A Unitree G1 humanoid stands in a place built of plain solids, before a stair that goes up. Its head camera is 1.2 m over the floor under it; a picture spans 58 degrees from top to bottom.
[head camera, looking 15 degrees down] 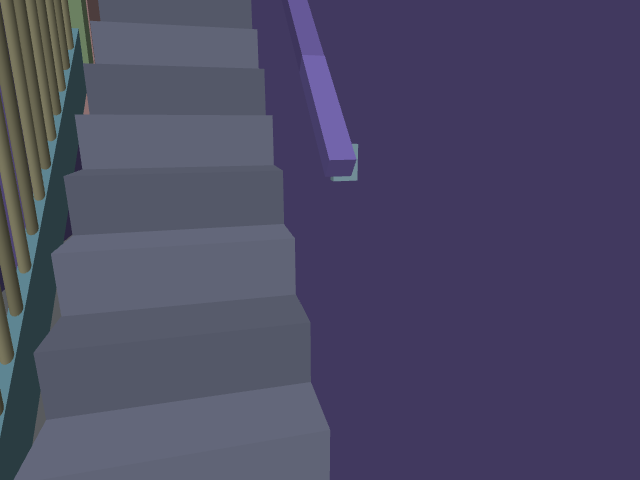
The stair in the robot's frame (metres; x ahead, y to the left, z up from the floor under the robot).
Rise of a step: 0.21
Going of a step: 0.23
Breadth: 0.75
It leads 14 degrees to the left of straight ahead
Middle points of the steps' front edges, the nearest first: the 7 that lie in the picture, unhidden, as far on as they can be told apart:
0.89 0.34 0.41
1.12 0.39 0.62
1.34 0.45 0.82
1.56 0.50 1.03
1.78 0.56 1.24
2.00 0.62 1.44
2.23 0.67 1.65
